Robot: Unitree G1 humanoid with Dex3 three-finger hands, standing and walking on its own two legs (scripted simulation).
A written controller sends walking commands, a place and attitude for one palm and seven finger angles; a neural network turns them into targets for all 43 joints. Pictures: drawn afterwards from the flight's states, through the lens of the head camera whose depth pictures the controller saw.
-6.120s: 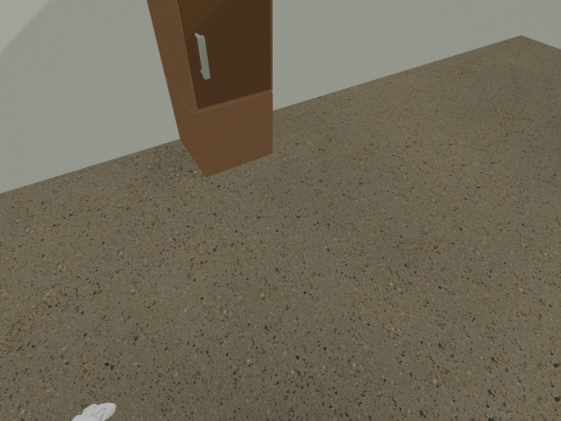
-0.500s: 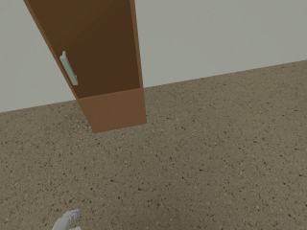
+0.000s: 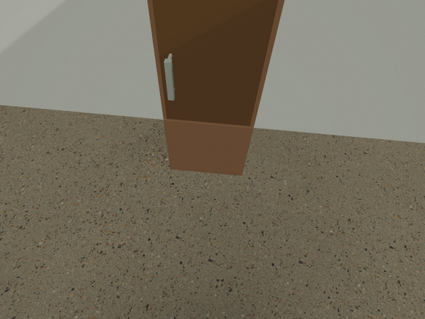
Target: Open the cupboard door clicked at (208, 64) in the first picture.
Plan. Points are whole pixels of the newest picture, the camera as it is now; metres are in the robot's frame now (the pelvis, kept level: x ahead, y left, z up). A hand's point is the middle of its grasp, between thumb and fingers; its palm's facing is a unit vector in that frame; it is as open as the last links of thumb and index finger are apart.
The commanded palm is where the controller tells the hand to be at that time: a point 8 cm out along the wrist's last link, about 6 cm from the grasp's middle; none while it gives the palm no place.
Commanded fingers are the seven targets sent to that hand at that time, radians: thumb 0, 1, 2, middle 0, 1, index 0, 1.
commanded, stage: take the last steps up to it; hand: left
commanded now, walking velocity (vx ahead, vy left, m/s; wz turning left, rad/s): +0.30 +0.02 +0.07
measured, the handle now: (170, 77) +0.90 +0.24 -0.10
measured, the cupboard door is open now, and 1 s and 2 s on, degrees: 0 0 0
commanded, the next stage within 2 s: come to a stop and stand still in 0.98 s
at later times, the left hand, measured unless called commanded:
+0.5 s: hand (147, 273) +0.23 +0.17 -0.16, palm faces -0.04 -0.98 -0.20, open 7.4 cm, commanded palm none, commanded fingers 0.00 0.90 0.90 -0.20 -0.30 -0.20 -0.30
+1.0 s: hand (151, 285) +0.20 +0.16 -0.17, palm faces +0.17 -0.98 -0.14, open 7.3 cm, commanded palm none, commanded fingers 0.00 0.90 0.90 -0.20 -0.30 -0.20 -0.30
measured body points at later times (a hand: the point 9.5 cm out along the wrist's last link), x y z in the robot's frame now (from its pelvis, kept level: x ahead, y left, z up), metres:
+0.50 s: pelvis +0.12 -0.01 +0.00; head +0.14 -0.03 +0.45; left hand +0.23 +0.22 -0.14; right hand +0.01 -0.22 -0.16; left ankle -0.02 +0.10 -0.73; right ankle +0.21 -0.12 -0.73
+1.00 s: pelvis +0.28 +0.01 +0.01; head +0.29 +0.02 +0.46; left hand +0.20 +0.21 -0.16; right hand +0.39 -0.22 -0.13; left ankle +0.35 +0.12 -0.72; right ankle +0.21 -0.11 -0.73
